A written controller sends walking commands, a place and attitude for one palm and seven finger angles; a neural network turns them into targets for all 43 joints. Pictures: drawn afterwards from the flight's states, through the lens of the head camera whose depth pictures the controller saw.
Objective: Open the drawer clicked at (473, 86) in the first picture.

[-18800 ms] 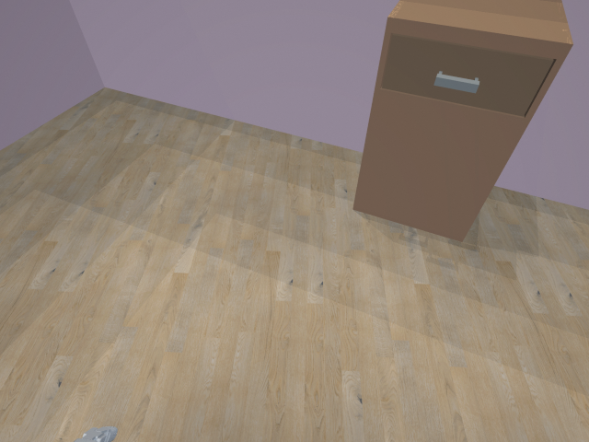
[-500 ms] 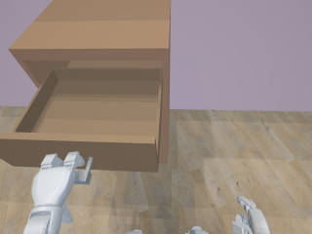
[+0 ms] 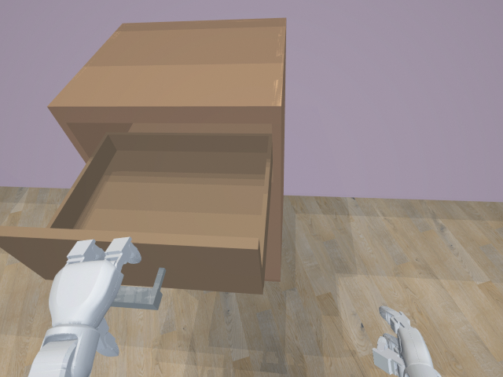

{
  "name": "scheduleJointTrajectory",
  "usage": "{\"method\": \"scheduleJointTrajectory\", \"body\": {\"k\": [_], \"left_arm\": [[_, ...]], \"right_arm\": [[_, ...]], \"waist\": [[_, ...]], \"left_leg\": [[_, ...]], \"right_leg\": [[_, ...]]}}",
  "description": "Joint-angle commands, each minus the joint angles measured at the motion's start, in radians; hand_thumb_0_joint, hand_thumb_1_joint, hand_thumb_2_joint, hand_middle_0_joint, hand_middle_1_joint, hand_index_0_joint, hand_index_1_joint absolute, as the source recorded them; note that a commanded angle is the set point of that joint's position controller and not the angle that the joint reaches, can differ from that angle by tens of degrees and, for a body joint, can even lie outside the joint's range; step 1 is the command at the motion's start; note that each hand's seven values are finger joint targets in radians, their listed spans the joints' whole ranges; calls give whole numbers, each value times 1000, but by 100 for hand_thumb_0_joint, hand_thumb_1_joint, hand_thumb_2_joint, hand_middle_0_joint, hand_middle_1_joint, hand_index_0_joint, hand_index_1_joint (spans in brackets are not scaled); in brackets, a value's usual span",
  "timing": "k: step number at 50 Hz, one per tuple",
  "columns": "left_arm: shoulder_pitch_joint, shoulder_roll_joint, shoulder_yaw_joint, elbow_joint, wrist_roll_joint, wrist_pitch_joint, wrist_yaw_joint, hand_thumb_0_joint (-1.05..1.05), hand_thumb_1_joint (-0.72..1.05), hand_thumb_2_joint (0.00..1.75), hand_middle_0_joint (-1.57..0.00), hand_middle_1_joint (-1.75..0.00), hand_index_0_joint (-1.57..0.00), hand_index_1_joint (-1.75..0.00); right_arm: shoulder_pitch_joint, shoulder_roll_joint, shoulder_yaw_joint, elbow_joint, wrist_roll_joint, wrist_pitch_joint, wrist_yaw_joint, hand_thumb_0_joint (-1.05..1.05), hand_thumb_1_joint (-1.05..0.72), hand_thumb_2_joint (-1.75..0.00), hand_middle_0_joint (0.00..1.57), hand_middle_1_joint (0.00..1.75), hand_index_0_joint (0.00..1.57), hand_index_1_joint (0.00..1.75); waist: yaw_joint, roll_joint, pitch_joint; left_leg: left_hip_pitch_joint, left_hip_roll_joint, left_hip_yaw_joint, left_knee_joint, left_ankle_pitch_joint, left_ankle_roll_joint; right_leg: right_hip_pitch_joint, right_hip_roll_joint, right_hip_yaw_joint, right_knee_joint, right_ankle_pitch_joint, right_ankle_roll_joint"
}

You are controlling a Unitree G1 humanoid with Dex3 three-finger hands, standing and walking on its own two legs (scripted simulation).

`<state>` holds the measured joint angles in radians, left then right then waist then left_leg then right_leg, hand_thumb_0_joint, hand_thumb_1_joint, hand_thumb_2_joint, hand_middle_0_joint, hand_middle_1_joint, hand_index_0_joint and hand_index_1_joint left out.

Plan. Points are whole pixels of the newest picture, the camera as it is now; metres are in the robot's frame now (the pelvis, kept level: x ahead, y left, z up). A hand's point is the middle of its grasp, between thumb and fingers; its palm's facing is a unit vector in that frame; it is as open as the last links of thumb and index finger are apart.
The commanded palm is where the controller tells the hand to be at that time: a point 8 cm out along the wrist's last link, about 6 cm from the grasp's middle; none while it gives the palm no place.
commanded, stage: lift the hand off the handle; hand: left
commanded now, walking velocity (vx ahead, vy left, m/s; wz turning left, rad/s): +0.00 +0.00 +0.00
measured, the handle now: (127, 283) +0.25 +0.27 -0.03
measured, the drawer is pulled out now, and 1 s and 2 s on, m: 0.30 0.30 0.30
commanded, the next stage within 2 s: draw the hand back to the body in 0.70 s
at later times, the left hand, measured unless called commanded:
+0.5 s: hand (88, 272) +0.22 +0.25 +0.11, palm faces +0.08 -0.07 -0.99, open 13.8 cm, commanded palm +0.18 +0.25 +0.16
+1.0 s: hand (75, 271) +0.21 +0.26 +0.13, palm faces +0.06 -0.06 -1.00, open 13.8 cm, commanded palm +0.18 +0.26 +0.18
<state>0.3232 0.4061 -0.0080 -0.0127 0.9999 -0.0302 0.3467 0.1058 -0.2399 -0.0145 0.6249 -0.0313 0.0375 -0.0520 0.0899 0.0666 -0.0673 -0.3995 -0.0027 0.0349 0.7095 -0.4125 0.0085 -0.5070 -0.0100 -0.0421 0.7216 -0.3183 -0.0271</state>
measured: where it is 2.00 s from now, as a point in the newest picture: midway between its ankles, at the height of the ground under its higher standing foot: outside the picture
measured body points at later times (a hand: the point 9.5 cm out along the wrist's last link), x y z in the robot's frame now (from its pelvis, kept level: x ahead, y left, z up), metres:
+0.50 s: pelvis +0.01 +0.00 +0.02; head +0.02 -0.04 +0.47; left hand +0.21 +0.25 +0.16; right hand +0.23 -0.20 -0.08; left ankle -0.03 +0.11 -0.72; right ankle +0.03 -0.10 -0.72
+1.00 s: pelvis +0.00 +0.00 +0.03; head +0.01 -0.04 +0.47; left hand +0.20 +0.26 +0.18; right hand +0.23 -0.20 -0.07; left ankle -0.03 +0.11 -0.72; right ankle +0.03 -0.10 -0.72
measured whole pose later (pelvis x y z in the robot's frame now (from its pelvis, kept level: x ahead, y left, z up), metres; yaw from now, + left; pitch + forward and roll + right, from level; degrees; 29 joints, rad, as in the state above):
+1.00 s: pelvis +0.00 +0.00 +0.03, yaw +0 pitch -1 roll +0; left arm 0.36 0.51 0.06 -0.31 0.88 -0.01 0.08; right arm 0.10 -0.26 0.02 0.61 -0.01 0.08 -0.01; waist 0.12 0.10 0.01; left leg -0.12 0.00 0.03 0.43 -0.29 0.01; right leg -0.23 0.00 -0.04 0.44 -0.20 -0.02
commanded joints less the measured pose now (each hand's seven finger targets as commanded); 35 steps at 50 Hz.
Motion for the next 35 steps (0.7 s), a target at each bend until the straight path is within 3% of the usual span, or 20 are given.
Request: {"method": "scheduleJointTrajectory", "body": {"k": [1, 4, 6, 10, 11, 13, 16, 18, 20, 23, 24, 26, 28, 30, 33, 34, 35], "left_arm": [[-121, 210, 157, -269, -10, 1, 29, 0, -50, 30, -30, -120, -30, -120], [-130, 213, 154, -279, -16, 13, 1, 0, -50, 30, -30, -120, -30, -120], [-130, 197, 135, -322, -24, 14, -18, 0, -50, 30, -30, -120, -30, -120], [-86, 248, 189, -358, -45, 10, -48, 0, -50, 30, -30, -120, -30, -120], [-93, 227, 166, -371, -47, 9, -55, 0, -50, 30, -30, -120, -30, -120], [-72, 246, 190, -362, -50, 13, -70, 0, -50, 30, -30, -120, -30, -120], [-73, 226, 159, -412, -61, 30, -100, 0, -50, 30, -30, -120, -30, -120], [-74, 214, 142, -418, -73, 41, -124, 0, -50, 30, -30, -120, -30, -120], [-85, 243, 165, -436, -79, 50, -144, 0, -50, 30, -30, -120, -30, -120], [-82, 229, 139, -486, -79, 54, -166, 0, -50, 30, -30, -120, -30, -120], [-86, 258, 167, -499, -80, 55, -168, 0, -50, 30, -30, -120, -30, -120], [-72, 259, 174, -527, -81, 61, -176, 0, -50, 30, -30, -120, -30, -120], [-69, 263, 181, -506, -89, 67, -186, 0, -50, 30, -30, -120, -30, -120], [-87, 279, 200, -529, -101, 80, -199, 0, -50, 30, -30, -120, -30, -120], [-99, 215, 128, -469, -107, 87, -232, 0, -50, 30, -30, -120, -30, -120], [-108, 248, 154, -457, -107, 87, -237, 0, -50, 30, -30, -120, -30, -120], [-121, 241, 149, -464, -110, 88, -247, 0, -50, 30, -30, -120, -30, -120]], "right_arm": [[-129, -93, -28, -155, -1, -43, -4, 0, -90, -90, 20, 30, 20, 30], [-143, -90, -24, -153, 2, -36, -4, 0, -90, -90, 20, 30, 20, 30], [-141, -88, -21, -160, 1, -36, -1, 0, -90, -90, 20, 30, 20, 30], [-150, -94, -19, -158, 0, -30, -2, 0, -90, -90, 20, 30, 20, 30], [-150, -88, -14, -159, -1, -31, 1, 0, -90, -90, 20, 30, 20, 30], [-148, -90, -15, -153, 0, -25, 3, 0, -90, -90, 20, 30, 20, 30], [-157, -93, -10, -163, 5, -18, 12, 0, -90, -90, 20, 30, 20, 30], [-157, -95, -10, -165, 8, -15, 13, 0, -90, -90, 20, 30, 20, 30], [-176, -100, -6, -169, 13, -11, 14, 0, -90, -90, 20, 30, 20, 30], [-158, -99, -3, -177, 10, -8, 20, 0, -90, -90, 20, 30, 20, 30], [-162, -102, -4, -175, 13, -5, 20, 0, -90, -90, 20, 30, 20, 30], [-158, -99, 5, -187, 14, -6, 25, 0, -90, -90, 20, 30, 20, 30], [-163, -100, 4, -179, 19, 1, 26, 0, -90, -90, 20, 30, 20, 30], [-197, -102, 8, -188, 29, 1, 28, 0, -90, -90, 20, 30, 20, 30], [-168, -99, 8, -177, 27, 7, 33, 0, -90, -90, 20, 30, 20, 30], [-169, -102, 5, -171, 29, 9, 32, 0, -90, -90, 20, 30, 20, 30], [-205, -104, 10, -179, 34, 5, 35, 0, -90, -90, 20, 30, 20, 30]], "waist": [[2, -51, -173], [5, -56, -145], [7, -22, -167], [22, -33, -164], [18, -40, -154], [23, -50, -134], [23, -15, -135], [20, -46, -105], [24, -21, -111], [28, -35, -112], [32, -27, -113], [38, -16, -130], [35, -42, -82], [34, -14, -80], [25, -47, -29], [25, -65, -28], [23, -27, -27]], "left_leg": [[49, -20, -26, -133, 285, 7], [56, -23, -24, -156, 284, 8], [93, -21, -23, -164, 314, 9], [118, -22, -28, -189, 357, 7], [119, -22, -25, -193, 349, 10], [119, -22, -23, -208, 355, 9], [150, -17, -20, -229, 370, 7], [154, -15, -20, -247, 364, 10], [173, -12, -25, -261, 373, 6], [188, -11, -18, -275, 402, 10], [192, -8, -23, -286, 412, 5], [202, -3, -23, -293, 414, 6], [197, -6, -21, -305, 407, 7], [216, 0, -32, -316, 402, 5], [204, -3, -20, -335, 374, 9], [202, -3, -21, -338, 367, 9], [210, -1, -26, -338, 351, 8]], "right_leg": [[208, 15, 53, -135, 209, -10], [233, 15, 55, -157, 213, -9], [249, 11, 50, -165, 230, -7], [308, 13, 66, -196, 289, -10], [305, 7, 59, -199, 286, -5], [317, 9, 57, -212, 287, -5], [333, 4, 54, -232, 284, -4], [337, 7, 46, -249, 275, -1], [361, 10, 60, -266, 280, -6], [380, 3, 38, -273, 301, 1], [393, 7, 38, -276, 304, -2], [411, 0, 37, -280, 295, -2], [407, 5, 39, -297, 294, -1], [417, 11, 56, -313, 285, -6], [393, 8, 23, -324, 247, 0], [399, 10, 28, -329, 241, 1], [397, 15, 48, -339, 228, -5]]}}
